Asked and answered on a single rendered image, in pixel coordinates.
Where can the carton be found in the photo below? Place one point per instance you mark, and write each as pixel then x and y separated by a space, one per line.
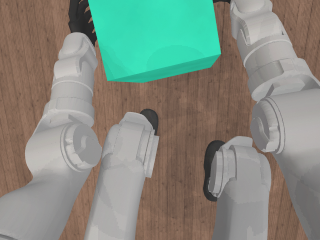
pixel 146 40

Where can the right robot forearm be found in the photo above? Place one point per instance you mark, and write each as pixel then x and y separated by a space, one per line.
pixel 266 51

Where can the robot right shin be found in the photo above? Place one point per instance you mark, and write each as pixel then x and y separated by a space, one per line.
pixel 265 169

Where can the robot right upper arm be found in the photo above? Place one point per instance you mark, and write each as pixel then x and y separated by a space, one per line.
pixel 288 126

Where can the robot left thigh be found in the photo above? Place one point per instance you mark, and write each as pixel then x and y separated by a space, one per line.
pixel 114 210

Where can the left robot forearm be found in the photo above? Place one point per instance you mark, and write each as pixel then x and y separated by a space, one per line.
pixel 73 84

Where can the robot left upper arm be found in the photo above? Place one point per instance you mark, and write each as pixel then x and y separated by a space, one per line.
pixel 60 159

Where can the robot left hand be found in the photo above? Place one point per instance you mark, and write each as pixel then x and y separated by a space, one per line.
pixel 79 19

